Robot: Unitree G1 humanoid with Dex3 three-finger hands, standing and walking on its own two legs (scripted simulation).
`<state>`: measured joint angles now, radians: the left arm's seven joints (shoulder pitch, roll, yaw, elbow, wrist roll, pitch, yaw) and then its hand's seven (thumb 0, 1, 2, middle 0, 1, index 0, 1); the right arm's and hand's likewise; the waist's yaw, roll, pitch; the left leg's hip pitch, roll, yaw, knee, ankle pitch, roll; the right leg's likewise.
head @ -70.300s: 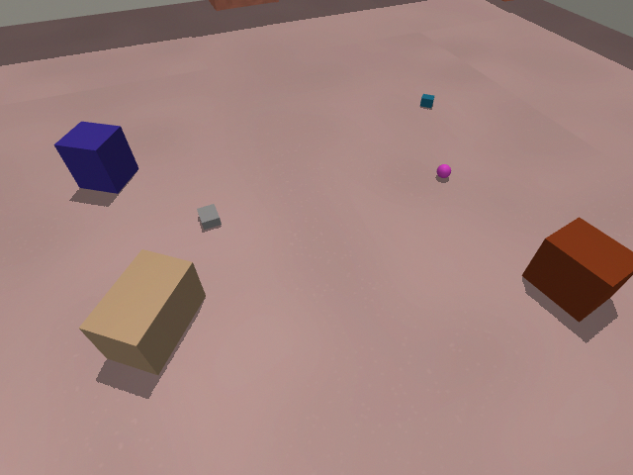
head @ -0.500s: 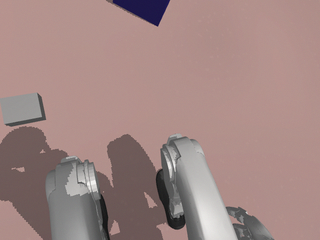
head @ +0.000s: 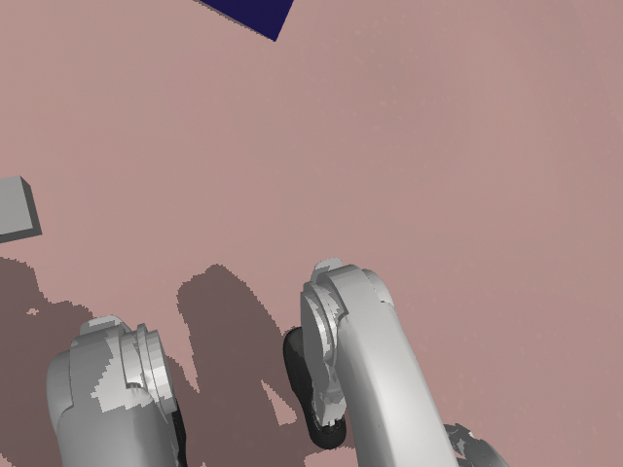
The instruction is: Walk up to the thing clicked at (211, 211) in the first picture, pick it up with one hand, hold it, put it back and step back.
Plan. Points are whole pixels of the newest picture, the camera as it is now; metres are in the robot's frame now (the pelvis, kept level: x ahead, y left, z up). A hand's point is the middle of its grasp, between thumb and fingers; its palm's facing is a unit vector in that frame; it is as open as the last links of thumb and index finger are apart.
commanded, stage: home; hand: left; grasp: from above
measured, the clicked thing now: out of the picture +0.49 +0.33 -0.30
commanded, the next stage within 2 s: none
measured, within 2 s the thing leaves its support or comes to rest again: neither
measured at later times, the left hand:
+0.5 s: hand out of the picture +0.36 +0.32 +0.03, palm faces -0.24 -0.61 -0.75, open 8.0 cm
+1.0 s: hand out of the picture +0.25 +0.23 +0.24, palm faces +0.17 -0.94 -0.30, open 7.4 cm
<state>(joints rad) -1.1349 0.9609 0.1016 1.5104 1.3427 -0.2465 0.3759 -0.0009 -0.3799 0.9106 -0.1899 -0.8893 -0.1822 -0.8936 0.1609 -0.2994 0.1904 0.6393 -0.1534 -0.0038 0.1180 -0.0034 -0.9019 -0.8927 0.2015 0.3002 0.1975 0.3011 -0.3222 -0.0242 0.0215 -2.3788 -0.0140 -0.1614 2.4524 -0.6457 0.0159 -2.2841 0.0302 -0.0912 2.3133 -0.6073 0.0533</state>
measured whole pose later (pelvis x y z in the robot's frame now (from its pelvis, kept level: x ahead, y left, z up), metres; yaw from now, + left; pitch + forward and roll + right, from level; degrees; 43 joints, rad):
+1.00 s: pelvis +0.05 -0.01 +0.32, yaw +9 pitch +20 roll -4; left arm 0.16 0.28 0.08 0.17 -0.01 0.36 0.07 0.01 0.90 0.89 -0.21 -0.30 -0.20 -0.30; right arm 0.20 -0.21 0.05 0.56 0.04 -0.11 -0.10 0.01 -0.91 -0.90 0.20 0.30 0.20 0.30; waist -0.08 0.04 -0.19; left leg -1.17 0.02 -0.08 1.38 -0.56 -0.01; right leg -1.13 0.01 -0.04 1.32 -0.53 0.02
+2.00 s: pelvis +0.09 +0.00 +0.40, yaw +11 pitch +9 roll -3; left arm 0.50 0.22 0.03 -0.12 -0.05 0.45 0.01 0.01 0.90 0.89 -0.20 -0.30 -0.20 -0.30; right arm 0.31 -0.22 0.04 0.55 0.00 -0.25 -0.18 0.01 -0.91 -0.90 0.20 0.30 0.20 0.30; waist -0.04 0.05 -0.16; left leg -0.68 0.02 -0.06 1.01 -0.49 -0.01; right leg -0.64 0.01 -0.04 0.94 -0.46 0.02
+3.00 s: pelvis +0.09 +0.00 +0.40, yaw +11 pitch +10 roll -3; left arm 0.50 0.23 0.03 -0.13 -0.05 0.45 0.01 0.01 0.90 0.89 -0.20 -0.30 -0.20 -0.30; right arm 0.30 -0.23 0.03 0.53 0.01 -0.25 -0.18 0.01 -0.91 -0.90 0.20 0.30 0.20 0.30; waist -0.04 0.05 -0.17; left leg -0.69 0.02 -0.06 1.02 -0.50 -0.01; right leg -0.65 0.01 -0.04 0.95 -0.47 0.01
